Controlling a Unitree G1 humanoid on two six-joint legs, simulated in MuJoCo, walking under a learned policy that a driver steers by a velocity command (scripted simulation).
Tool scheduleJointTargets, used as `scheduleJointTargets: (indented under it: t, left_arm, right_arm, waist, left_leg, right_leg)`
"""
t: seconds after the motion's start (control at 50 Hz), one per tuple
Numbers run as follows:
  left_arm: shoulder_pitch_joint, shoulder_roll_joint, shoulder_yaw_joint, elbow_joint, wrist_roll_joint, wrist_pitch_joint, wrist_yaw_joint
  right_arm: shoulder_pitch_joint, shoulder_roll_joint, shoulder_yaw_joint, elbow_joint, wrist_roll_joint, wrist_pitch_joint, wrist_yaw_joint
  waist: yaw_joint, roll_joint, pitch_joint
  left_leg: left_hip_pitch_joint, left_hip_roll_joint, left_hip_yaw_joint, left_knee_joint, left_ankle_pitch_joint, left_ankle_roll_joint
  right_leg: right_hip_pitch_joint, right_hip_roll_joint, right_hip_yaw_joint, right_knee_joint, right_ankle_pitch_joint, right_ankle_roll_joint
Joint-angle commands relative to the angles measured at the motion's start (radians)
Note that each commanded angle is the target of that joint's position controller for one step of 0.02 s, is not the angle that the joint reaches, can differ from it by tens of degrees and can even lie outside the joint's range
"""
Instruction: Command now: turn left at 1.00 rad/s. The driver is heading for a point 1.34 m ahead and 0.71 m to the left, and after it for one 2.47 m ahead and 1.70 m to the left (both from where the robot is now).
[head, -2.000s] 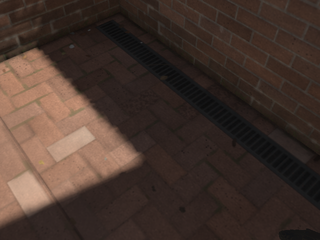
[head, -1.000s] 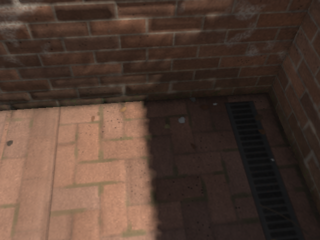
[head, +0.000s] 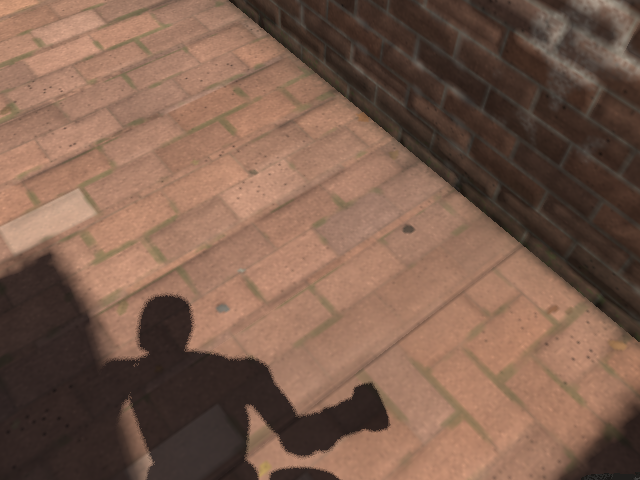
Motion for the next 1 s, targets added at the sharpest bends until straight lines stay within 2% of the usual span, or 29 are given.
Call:
scheduleJointTargets:
  t: [0.02, 0.04, 0.06, 0.08, 0.1, 0.16, 0.22, 0.28, 0.38, 0.44, 0.46, 0.48, 0.5, 0.52, 0.54, 0.58, 0.6, 0.66, 0.7, 0.74, 0.78, 0.82, 0.84, 0.86, 0.88, 0.9, 0.92, 0.96, 1.0]
  left_arm:
    - [-0.093, 0.071, 0.009, -0.146, 0.014, 0.002, 0.019]
    - [-0.121, 0.075, 0.011, -0.162, -0.002, 0.003, 0.016]
    - [-0.118, 0.084, 0.013, -0.143, -0.003, 0.0, 0.017]
    - [-0.094, 0.093, 0.016, -0.132, 0.011, 0.004, 0.014]
    - [-0.063, 0.1, 0.017, -0.112, 0.017, 0.012, 0.013]
    - [-0.042, 0.09, 0.016, -0.091, 0.0, 0.026, 0.012]
    - [-0.095, 0.053, 0.005, -0.091, -0.001, 0.019, 0.018]
    - [-0.17, 0.051, 0.008, -0.121, -0.002, 0.002, 0.017]
    - [-0.213, 0.067, 0.009, -0.105, -0.028, -0.017, 0.024]
    - [-0.132, 0.054, 0.005, -0.076, -0.03, -0.019, 0.033]
    - [-0.095, 0.048, 0.001, -0.061, -0.014, -0.024, 0.042]
    - [-0.076, 0.11, 0.013, -0.051, -0.004, -0.025, 0.055]
    - [-0.113, 0.19, 0.024, -0.089, 0.003, -0.023, 0.052]
    - [-0.129, 0.152, 0.024, -0.079, 0.005, -0.017, 0.047]
    - [-0.148, 0.118, 0.016, -0.072, 0.012, -0.02, 0.033]
    - [-0.187, 0.087, 0.008, -0.063, 0.014, -0.028, 0.024]
    - [-0.164, 0.065, 0.002, -0.063, 0.015, -0.032, 0.024]
    - [-0.118, 0.075, 0.007, -0.03, 0.017, -0.029, 0.01]
    - [-0.094, 0.072, 0.008, -0.007, 0.014, -0.026, 0.016]
    - [-0.094, 0.099, 0.014, 0.002, 0.017, -0.029, 0.016]
    - [-0.1, 0.118, 0.021, 0.015, 0.022, -0.023, 0.004]
    - [-0.07, 0.138, 0.026, 0.049, 0.014, -0.023, -0.016]
    - [-0.078, 0.152, 0.032, 0.071, 0.007, -0.026, -0.03]
    - [-0.088, 0.141, 0.028, 0.086, -0.007, -0.029, -0.037]
    - [-0.07, 0.09, 0.014, 0.095, -0.028, -0.033, -0.046]
    - [0.015, -0.047, -0.029, 0.069, -0.036, -0.026, -0.063]
    - [0.003, 0.008, -0.019, 0.129, -0.021, 0.016, -0.05]
    - [-0.051, 0.074, 0.005, 0.132, -0.031, 0.024, -0.06]
    - [0.009, 0.087, 0.014, 0.176, 0.012, 0.017, -0.053]
  right_arm:
    - [0.248, -0.262, -0.089, -0.005, 0.008, -0.022, -0.043]
    - [0.206, -0.239, -0.083, 0.014, 0.003, -0.018, -0.045]
    - [0.137, -0.202, -0.073, 0.006, 0.0, -0.01, -0.048]
    - [0.096, -0.174, -0.064, -0.006, 0.01, -0.005, -0.05]
    - [0.071, -0.157, -0.058, -0.017, 0.012, 0.001, -0.047]
    - [0.097, -0.182, -0.067, 0.006, 0.029, 0.0, -0.024]
    - [0.121, -0.202, -0.082, 0.017, 0.01, -0.008, -0.019]
    - [0.193, -0.224, -0.091, 0.063, 0.0, -0.016, -0.017]
    - [0.207, -0.207, -0.085, 0.069, 0.012, -0.011, -0.007]
    - [0.176, -0.187, -0.081, 0.073, 0.018, -0.017, -0.003]
    - [0.156, -0.168, -0.071, 0.075, 0.019, -0.02, -0.012]
    - [0.221, -0.086, -0.054, 0.08, 0.024, -0.026, -0.019]
    - [0.266, -0.093, -0.055, 0.066, 0.018, -0.023, -0.02]
    - [0.229, -0.186, -0.074, 0.077, -0.016, -0.022, -0.013]
    - [0.208, -0.168, -0.072, 0.071, -0.012, -0.02, 0.0]
    - [0.242, -0.159, -0.08, 0.097, -0.006, 0.0, 0.023]
    - [0.232, -0.15, -0.082, 0.094, -0.005, 0.005, 0.035]
    - [0.148, -0.101, -0.069, 0.061, 0.015, 0.008, 0.053]
    - [0.078, -0.087, -0.056, 0.039, 0.003, 0.01, 0.047]
    - [0.057, -0.061, -0.037, 0.03, 0.017, 0.006, 0.046]
    - [0.074, -0.06, -0.028, 0.043, 0.033, 0.005, 0.049]
    - [0.071, -0.053, -0.024, 0.05, 0.025, -0.006, 0.028]
    - [0.103, -0.056, -0.023, 0.076, 0.033, -0.008, 0.017]
    - [0.165, -0.059, -0.021, 0.113, 0.019, -0.016, 0.003]
    - [0.215, -0.097, -0.019, 0.151, -0.01, -0.027, -0.008]
    - [0.14, -0.171, -0.009, 0.13, 0.007, -0.034, -0.018]
    - [0.175, -0.082, 0.013, 0.164, 0.034, -0.042, -0.028]
    - [0.055, -0.099, 0.013, 0.165, 0.019, -0.042, -0.037]
    - [0.032, -0.131, 0.007, 0.183, 0.024, -0.037, -0.074]
  waist:
    - [-0.159, 0.193, -0.281]
    - [-0.122, 0.188, -0.209]
    - [-0.086, 0.169, -0.144]
    - [-0.061, 0.192, -0.128]
    - [-0.048, 0.166, -0.141]
    - [-0.03, 0.128, -0.136]
    - [-0.055, 0.134, -0.135]
    - [-0.067, 0.151, -0.118]
    - [-0.068, 0.187, -0.122]
    - [-0.024, 0.168, -0.13]
    - [0.009, 0.13, -0.138]
    - [-0.019, -0.056, -0.173]
    - [-0.032, -0.212, -0.225]
    - [-0.035, -0.141, -0.172]
    - [-0.04, -0.087, -0.105]
    - [-0.077, -0.118, -0.057]
    - [-0.054, -0.134, -0.053]
    - [-0.035, -0.129, -0.047]
    - [-0.018, -0.101, -0.048]
    - [-0.013, -0.121, -0.063]
    - [-0.018, -0.139, -0.096]
    - [-0.015, -0.162, -0.08]
    - [-0.042, -0.173, -0.077]
    - [-0.088, -0.133, -0.095]
    - [-0.1, -0.016, -0.175]
    - [-0.028, 0.313, -0.267]
    - [-0.066, 0.165, -0.325]
    - [-0.045, 0.162, -0.181]
    - [-0.027, 0.231, -0.09]
  left_leg:
    - [0.451, 0.362, -0.503, -0.218, 0.806, 0.253]
    - [0.389, 0.3, -0.446, -0.224, 0.724, 0.227]
    - [0.331, 0.235, -0.392, -0.235, 0.658, 0.188]
    - [0.281, 0.193, -0.363, -0.24, 0.659, 0.174]
    - [0.247, 0.172, -0.36, -0.249, 0.661, 0.174]
    - [0.198, 0.155, -0.42, -0.269, 0.551, 0.18]
    - [0.185, 0.143, -0.495, -0.276, 0.404, 0.181]
    - [0.167, 0.145, -0.575, -0.286, 0.347, 0.173]
    - [0.168, 0.115, -0.657, -0.242, 0.499, 0.161]
    - [0.076, 0.068, -0.686, -0.217, 0.421, 0.089]
    - [-0.021, 0.006, -0.649, -0.168, 0.257, 0.038]
    - [-0.161, -0.103, -0.485, 0.028, -0.129, -0.022]
    - [-0.266, -0.205, -0.249, 0.245, -0.303, -0.028]
    - [-0.254, -0.086, -0.223, 0.341, -0.218, -0.033]
    - [-0.233, -0.066, -0.214, 0.407, -0.155, -0.028]
    - [-0.254, -0.04, -0.155, 0.528, -0.051, -0.041]
    - [-0.255, -0.03, -0.131, 0.543, -0.024, -0.05]
    - [-0.26, 0.003, -0.063, 0.468, 0.009, -0.07]
    - [-0.242, 0.031, -0.042, 0.394, -0.006, -0.078]
    - [-0.185, 0.041, -0.014, 0.29, 0.0, -0.078]
    - [-0.077, 0.018, 0.025, 0.192, -0.061, -0.072]
    - [-0.007, -0.01, 0.04, 0.068, -0.078, -0.052]
    - [0.071, -0.014, 0.023, -0.061, -0.026, -0.031]
    - [0.192, -0.01, 0.008, -0.282, 0.151, -0.02]
    - [0.392, 0.087, -0.102, -0.395, 0.361, -0.017]
    - [0.5, 0.429, -0.424, -0.324, 0.98, 0.123]
    - [0.413, 0.442, -0.305, -0.251, 1.031, 0.193]
    - [0.362, 0.357, -0.163, -0.257, 0.902, 0.157]
    - [0.329, 0.309, -0.089, -0.278, 0.87, 0.107]
  right_leg:
    - [-0.417, 0.062, 0.2, 0.393, -0.145, 0.033]
    - [-0.431, 0.061, 0.218, 0.379, -0.07, 0.021]
    - [-0.422, 0.05, 0.23, 0.343, 0.009, 0.014]
    - [-0.391, 0.055, 0.232, 0.325, 0.049, 0.011]
    - [-0.349, 0.072, 0.236, 0.316, 0.074, 0.015]
    - [-0.294, 0.104, 0.269, 0.231, 0.086, 0.009]
    - [-0.293, 0.145, 0.285, 0.148, 0.121, 0.005]
    - [-0.273, 0.18, 0.306, 0.081, 0.135, -0.013]
    - [-0.163, 0.233, 0.335, -0.065, 0.111, -0.047]
    - [0.079, 0.261, 0.326, -0.308, 0.161, -0.058]
    - [0.235, 0.229, 0.337, -0.47, 0.238, -0.049]
    - [0.41, 0.019, 0.492, -0.556, 0.199, -0.07]
    - [0.415, -0.211, 0.774, -0.596, 0.179, -0.163]
    - [0.283, -0.213, 0.721, -0.588, 0.259, -0.206]
    - [0.208, -0.151, 0.603, -0.568, 0.302, -0.217]
    - [0.181, -0.055, 0.397, -0.544, 0.356, -0.187]
    - [0.165, -0.04, 0.334, -0.535, 0.375, -0.184]
    - [0.185, -0.057, 0.242, -0.496, 0.487, -0.182]
    - [0.204, -0.083, 0.208, -0.471, 0.612, -0.195]
    - [0.202, -0.106, 0.18, -0.446, 0.646, -0.193]
    - [0.186, -0.103, 0.16, -0.414, 0.673, -0.197]
    - [0.176, -0.114, 0.195, -0.394, 0.768, -0.209]
    - [0.166, -0.111, 0.206, -0.359, 0.881, -0.206]
    - [0.143, -0.088, 0.179, -0.297, 0.942, -0.169]
    - [0.073, -0.048, 0.141, -0.166, 0.849, -0.12]
    - [-0.085, 0.081, 0.108, -0.062, 0.053, -0.064]
    - [0.069, 0.095, 0.242, 0.0, -0.18, -0.077]
    - [-0.022, 0.124, 0.255, 0.066, -0.171, -0.095]
    - [-0.071, 0.15, 0.231, 0.126, -0.051, -0.088]
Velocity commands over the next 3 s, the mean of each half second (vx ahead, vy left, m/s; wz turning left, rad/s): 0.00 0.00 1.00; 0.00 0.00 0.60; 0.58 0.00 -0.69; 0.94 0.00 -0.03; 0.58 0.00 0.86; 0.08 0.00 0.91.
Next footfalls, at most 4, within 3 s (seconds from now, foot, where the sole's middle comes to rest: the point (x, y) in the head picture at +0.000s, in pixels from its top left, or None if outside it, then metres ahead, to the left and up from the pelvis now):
0.48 right None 0.15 -0.07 -0.75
0.88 left None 0.04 0.14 -0.75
1.54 right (307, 443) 0.48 0.05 -0.75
2.04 left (255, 272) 0.88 0.20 -0.75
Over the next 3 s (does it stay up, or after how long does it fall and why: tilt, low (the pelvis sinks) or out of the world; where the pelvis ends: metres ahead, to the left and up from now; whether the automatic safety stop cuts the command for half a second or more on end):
stays up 1.09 0.27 0.01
